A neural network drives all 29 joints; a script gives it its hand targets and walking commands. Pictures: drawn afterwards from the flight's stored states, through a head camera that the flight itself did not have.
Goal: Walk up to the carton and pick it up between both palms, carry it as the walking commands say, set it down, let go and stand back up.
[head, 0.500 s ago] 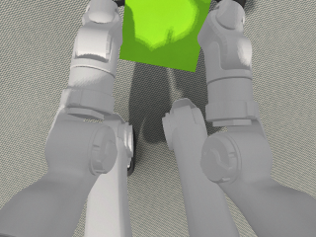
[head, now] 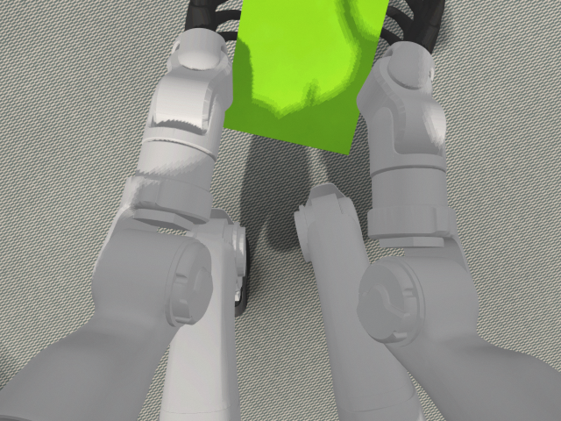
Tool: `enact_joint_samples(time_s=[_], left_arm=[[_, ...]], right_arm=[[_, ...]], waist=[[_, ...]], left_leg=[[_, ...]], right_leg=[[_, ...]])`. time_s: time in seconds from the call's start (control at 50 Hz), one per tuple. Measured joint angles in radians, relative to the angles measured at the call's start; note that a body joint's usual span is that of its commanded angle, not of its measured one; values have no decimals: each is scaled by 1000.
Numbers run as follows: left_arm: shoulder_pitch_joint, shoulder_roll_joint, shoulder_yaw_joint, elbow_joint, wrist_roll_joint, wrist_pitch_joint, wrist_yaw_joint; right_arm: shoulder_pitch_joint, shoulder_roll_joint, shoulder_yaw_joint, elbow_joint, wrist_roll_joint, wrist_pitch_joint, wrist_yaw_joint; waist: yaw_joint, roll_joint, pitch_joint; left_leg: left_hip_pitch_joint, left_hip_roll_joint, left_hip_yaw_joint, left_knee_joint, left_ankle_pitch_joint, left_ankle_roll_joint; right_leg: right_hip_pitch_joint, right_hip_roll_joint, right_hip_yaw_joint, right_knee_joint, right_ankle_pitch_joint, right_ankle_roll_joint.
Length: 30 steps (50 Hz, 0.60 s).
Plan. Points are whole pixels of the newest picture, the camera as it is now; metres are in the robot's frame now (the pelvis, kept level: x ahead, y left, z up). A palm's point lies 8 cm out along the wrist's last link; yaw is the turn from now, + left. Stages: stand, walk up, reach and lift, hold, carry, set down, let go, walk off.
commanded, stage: reach and lift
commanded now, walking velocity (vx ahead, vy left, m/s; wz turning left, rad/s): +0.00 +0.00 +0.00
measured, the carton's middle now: (300, 75) +0.51 -0.08 -0.18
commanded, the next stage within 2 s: none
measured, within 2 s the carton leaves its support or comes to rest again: neither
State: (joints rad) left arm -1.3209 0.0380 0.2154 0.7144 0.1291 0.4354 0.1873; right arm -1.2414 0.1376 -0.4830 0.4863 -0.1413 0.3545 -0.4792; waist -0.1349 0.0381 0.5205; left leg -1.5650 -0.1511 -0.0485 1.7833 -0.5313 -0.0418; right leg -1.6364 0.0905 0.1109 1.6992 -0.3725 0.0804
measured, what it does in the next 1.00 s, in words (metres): rises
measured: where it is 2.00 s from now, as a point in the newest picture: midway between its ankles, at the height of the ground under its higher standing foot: (284, 270)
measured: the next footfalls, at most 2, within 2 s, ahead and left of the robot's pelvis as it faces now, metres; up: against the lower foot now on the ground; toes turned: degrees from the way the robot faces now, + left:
none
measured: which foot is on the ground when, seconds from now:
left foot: down 0.00-1.00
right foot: down 0.00-1.00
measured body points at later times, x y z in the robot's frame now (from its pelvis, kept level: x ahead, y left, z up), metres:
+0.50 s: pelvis +0.02 -0.01 +0.06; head +0.28 -0.06 +0.41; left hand +0.53 +0.04 -0.02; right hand +0.48 -0.18 +0.00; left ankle +0.14 +0.12 -0.48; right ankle +0.19 -0.13 -0.48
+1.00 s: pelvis +0.08 +0.02 +0.14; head +0.25 +0.00 +0.56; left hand +0.52 +0.05 +0.09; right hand +0.48 -0.17 +0.10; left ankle +0.14 +0.12 -0.48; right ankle +0.19 -0.13 -0.48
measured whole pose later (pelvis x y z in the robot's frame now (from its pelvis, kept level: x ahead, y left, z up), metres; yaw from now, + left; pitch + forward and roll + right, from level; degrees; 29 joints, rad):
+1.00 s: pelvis +0.08 +0.02 +0.14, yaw -2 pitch +25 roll +0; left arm -0.81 -0.15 0.35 0.78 0.26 0.32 0.17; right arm -0.80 0.26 -0.59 0.64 -0.36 0.26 -0.20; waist -0.13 0.04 -0.06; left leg -1.23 -0.12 -0.07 1.25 -0.46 0.01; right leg -1.28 0.06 0.13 1.17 -0.33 0.07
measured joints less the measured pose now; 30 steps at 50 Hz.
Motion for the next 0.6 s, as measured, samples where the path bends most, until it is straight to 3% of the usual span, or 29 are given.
enact_joint_samples(time_s=[0.16,0.32,0.46,0.6], left_arm=[[-3,16,32,49,42,-1,-56],[68,11,48,6,34,-14,-94],[166,-15,57,-15,23,-32,-88],[306,-52,21,35,21,-36,-59]], right_arm=[[8,10,35,33,-10,17,-55],[60,49,69,-10,-22,21,-93],[115,75,67,4,-57,16,-69],[258,100,54,68,-69,-1,-40]], waist=[[7,-21,0],[26,-35,0],[27,-22,-65],[19,-13,-305]], left_leg=[[84,11,19,-70,12,-8],[180,14,26,-138,13,-10],[226,16,10,-182,9,-2],[197,19,7,-231,3,18]], right_leg=[[62,10,24,-41,13,-13],[147,10,38,-88,8,-21],[203,4,26,-145,2,-20],[183,-1,26,-205,-7,-12]])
